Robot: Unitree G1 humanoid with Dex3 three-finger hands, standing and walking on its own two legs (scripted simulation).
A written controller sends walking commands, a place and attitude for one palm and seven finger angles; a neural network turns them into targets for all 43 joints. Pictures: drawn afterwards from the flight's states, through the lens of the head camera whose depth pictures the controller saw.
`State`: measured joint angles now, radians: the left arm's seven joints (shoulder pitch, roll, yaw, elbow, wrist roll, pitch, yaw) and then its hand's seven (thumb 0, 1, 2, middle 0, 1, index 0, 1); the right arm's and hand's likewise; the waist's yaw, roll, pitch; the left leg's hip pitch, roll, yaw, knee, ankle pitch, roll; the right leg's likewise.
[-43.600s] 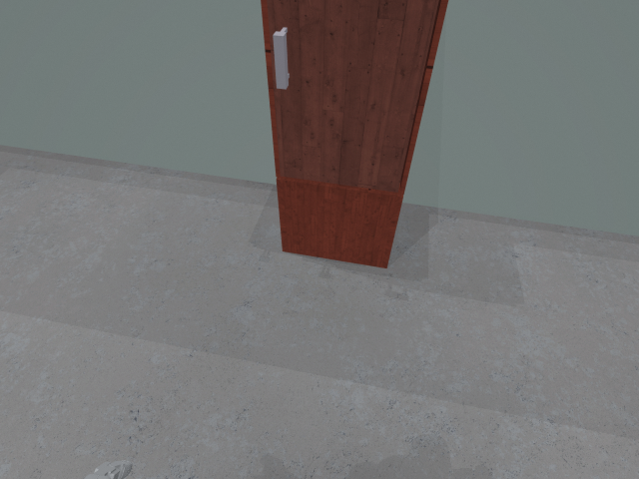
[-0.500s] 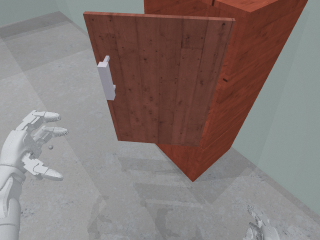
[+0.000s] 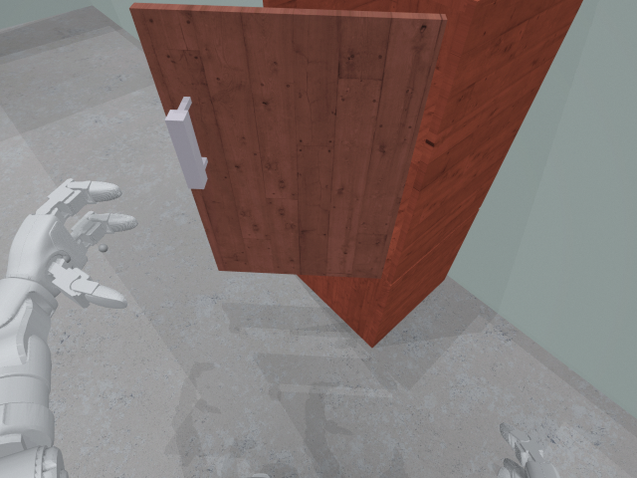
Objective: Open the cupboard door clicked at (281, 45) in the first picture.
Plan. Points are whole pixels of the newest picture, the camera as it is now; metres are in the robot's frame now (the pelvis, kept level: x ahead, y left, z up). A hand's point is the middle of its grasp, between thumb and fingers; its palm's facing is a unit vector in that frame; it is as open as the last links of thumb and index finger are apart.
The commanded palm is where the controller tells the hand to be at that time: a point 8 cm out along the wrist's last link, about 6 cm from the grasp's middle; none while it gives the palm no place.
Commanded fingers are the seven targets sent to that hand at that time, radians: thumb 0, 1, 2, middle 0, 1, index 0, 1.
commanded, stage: move the hooked fingers beside the handle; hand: left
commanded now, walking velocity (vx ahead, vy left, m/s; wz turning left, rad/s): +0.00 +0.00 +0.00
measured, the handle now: (191, 143) +0.58 +0.23 +0.09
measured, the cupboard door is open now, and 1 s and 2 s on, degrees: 45 45 45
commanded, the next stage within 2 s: none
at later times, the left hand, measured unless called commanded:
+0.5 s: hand (123, 209) +0.42 +0.27 +0.10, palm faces -0.02 -1.00 +0.01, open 14.0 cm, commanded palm +0.39 +0.32 +0.10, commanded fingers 0.00 -0.50 0.30 -0.30 -1.20 -0.30 -1.20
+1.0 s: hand (144, 172) +0.49 +0.27 +0.10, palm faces -0.02 -1.00 +0.01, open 14.0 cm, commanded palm +0.48 +0.32 +0.09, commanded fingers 0.00 -0.50 0.30 -0.30 -1.20 -0.30 -1.20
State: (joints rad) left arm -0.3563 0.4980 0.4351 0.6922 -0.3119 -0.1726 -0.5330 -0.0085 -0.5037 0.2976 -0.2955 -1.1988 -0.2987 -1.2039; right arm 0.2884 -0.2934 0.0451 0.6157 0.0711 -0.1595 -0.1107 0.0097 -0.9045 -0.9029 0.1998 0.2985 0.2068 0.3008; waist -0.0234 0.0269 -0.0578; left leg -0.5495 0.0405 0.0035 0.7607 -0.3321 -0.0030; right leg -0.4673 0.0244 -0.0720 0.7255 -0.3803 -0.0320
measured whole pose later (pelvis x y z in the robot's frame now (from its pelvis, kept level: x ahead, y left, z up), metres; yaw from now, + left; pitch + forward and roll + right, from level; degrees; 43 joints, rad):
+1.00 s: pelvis +0.00 +0.02 -0.01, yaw -2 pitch +15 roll -3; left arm -0.87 0.66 0.46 1.20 -0.15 -0.29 -0.46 -0.01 -0.50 0.30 -0.29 -1.20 -0.30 -1.20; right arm 0.41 -0.30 0.04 0.65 0.04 0.02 -0.07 0.00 -0.91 -0.90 0.20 0.30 0.21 0.30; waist -0.14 0.01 -0.08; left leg -0.77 0.05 0.02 0.87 -0.37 0.02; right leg -0.67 0.03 -0.05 0.80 -0.39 -0.01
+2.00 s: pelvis +0.01 +0.04 -0.02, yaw -3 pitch +19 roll -5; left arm -0.97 0.71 0.46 1.25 -0.10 -0.28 -0.41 -0.01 -0.50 0.30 -0.29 -1.20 -0.30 -1.20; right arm 0.41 -0.27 0.06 0.60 0.02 0.09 -0.04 0.00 -0.90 -0.90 0.20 0.30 0.21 0.30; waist -0.17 0.02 -0.10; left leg -0.86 0.06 0.01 0.94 -0.41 0.04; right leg -0.75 0.04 -0.05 0.82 -0.41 0.01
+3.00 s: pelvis +0.02 +0.03 -0.02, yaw -2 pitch +18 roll -4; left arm -0.94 0.54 0.40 1.19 -0.10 -0.28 -0.29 -0.01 -0.50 0.30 -0.30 -1.20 -0.29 -1.20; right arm 0.40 -0.26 0.04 0.61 0.01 0.07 -0.01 0.00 -0.91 -0.90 0.20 0.30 0.21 0.30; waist -0.17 0.03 -0.11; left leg -0.83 0.05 0.01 0.93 -0.42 0.03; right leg -0.73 0.04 -0.05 0.83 -0.42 0.00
